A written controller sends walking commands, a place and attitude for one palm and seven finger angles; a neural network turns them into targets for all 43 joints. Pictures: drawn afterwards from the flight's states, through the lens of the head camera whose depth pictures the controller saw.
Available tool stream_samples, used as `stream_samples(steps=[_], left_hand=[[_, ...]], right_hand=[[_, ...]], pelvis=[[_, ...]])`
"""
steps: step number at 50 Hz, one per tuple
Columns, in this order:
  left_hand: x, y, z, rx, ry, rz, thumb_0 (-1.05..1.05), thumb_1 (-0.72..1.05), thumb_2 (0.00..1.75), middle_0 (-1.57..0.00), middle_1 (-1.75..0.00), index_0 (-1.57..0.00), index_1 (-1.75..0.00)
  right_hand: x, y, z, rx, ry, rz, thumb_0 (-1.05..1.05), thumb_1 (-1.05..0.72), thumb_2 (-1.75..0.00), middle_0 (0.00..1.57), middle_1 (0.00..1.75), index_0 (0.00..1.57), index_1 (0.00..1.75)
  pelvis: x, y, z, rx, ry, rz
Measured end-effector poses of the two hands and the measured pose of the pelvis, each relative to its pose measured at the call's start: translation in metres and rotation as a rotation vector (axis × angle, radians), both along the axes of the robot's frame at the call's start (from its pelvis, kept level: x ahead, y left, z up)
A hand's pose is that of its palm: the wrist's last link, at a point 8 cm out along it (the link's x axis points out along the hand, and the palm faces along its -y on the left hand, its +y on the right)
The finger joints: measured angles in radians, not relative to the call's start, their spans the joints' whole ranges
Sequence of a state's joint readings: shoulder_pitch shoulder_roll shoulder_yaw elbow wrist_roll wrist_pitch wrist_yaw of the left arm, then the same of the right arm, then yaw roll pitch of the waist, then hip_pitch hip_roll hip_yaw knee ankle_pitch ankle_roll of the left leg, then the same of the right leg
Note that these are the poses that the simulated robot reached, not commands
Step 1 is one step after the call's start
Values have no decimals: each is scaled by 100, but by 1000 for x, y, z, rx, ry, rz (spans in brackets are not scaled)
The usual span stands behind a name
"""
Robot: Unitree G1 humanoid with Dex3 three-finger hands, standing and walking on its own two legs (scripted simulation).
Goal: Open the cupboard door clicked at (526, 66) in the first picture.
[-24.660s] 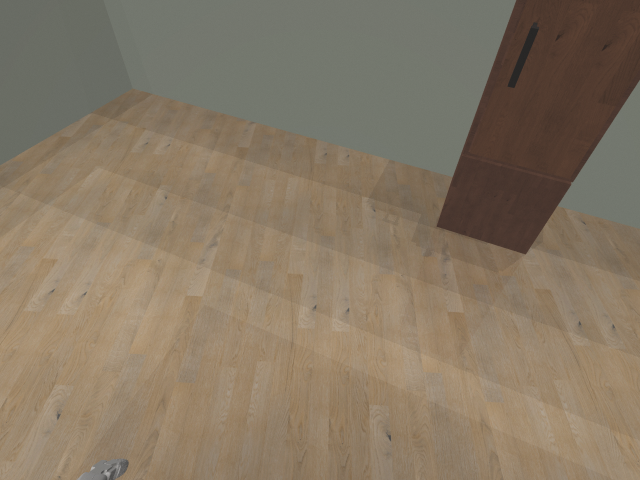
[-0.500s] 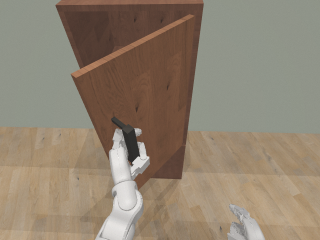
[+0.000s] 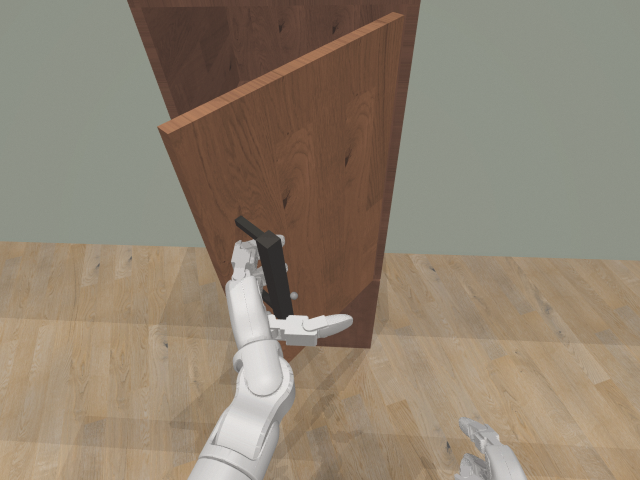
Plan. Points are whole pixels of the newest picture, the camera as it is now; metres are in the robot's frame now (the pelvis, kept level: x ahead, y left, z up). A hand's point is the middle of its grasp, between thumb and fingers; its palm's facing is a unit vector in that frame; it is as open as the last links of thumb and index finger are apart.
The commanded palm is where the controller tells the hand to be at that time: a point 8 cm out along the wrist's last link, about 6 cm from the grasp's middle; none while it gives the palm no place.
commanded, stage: open thumb and fingers to let go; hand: left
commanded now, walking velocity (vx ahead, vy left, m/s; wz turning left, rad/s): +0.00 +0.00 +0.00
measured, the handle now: (265, 272) +0.36 +0.09 +0.07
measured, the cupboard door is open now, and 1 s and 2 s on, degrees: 50 52 52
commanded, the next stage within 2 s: slide the hand sideways off the handle in 0.26 s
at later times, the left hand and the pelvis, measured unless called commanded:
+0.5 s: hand (294, 315) +0.30 +0.05 +0.07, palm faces -0.05 -0.99 -0.11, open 16.0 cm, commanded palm +0.28 +0.09 +0.07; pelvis -0.01 +0.02 +0.00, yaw +0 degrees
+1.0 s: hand (268, 343) +0.26 +0.07 +0.07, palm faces -0.11 -0.99 +0.00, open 16.3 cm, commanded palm +0.24 +0.13 +0.07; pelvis +0.00 +0.03 +0.00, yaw -2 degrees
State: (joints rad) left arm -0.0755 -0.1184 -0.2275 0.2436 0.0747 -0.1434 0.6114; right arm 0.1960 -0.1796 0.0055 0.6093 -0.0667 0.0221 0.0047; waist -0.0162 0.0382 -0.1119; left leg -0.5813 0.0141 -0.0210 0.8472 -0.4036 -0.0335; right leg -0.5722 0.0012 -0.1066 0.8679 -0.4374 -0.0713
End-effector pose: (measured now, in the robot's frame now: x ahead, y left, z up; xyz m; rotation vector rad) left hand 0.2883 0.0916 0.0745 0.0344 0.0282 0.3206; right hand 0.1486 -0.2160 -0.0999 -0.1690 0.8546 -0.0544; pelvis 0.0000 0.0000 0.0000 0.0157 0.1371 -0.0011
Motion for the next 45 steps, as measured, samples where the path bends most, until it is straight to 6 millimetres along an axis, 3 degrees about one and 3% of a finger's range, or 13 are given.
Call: stream_samples(steps=[7,17,20,28,34,41,45], left_hand=[[0,-1,0,-4,-2,-13,0,-46,32,-26,-94,-27,-94],[0,-3,0,1,-4,-43,-1,-50,30,-26,-56,-25,-57],[-1,-2,-1,8,-6,-61,-1,-50,30,-30,-50,-27,-53],[-10,12,-1,53,-46,-505,-1,-50,30,-22,-37,-14,-38],[-13,10,0,-96,-28,-459,-1,-51,30,-17,-32,-14,-33],[-26,11,-2,-37,-64,-445,-1,-50,30,-15,-31,-14,-31],[-32,21,-8,-22,-29,-447,-1,-50,30,-15,-30,-15,-30]], right_hand=[[-9,3,2,-12,-2,-13,1,-91,-90,20,30,20,30],[-6,15,4,-6,-24,-1,1,-91,-90,20,30,20,30],[-5,19,3,0,-28,10,1,-91,-90,20,30,20,30],[-15,19,6,2,-58,-16,1,-91,-90,20,30,20,30],[-22,20,14,-1,-76,-34,1,-91,-90,20,30,20,30],[-18,20,21,-4,-85,-18,1,-91,-90,20,30,20,30],[-11,21,22,-7,-88,-20,1,-91,-90,20,30,20,30]], pelvis=[[-5,7,0,-5,-5,-8],[-10,15,-2,-13,-7,-12],[-12,16,-3,-12,-9,-10],[-16,22,-3,-14,-29,-8],[-13,28,2,-11,-42,-24],[-8,29,0,-8,-27,-35],[-5,29,0,-10,-28,-37]])
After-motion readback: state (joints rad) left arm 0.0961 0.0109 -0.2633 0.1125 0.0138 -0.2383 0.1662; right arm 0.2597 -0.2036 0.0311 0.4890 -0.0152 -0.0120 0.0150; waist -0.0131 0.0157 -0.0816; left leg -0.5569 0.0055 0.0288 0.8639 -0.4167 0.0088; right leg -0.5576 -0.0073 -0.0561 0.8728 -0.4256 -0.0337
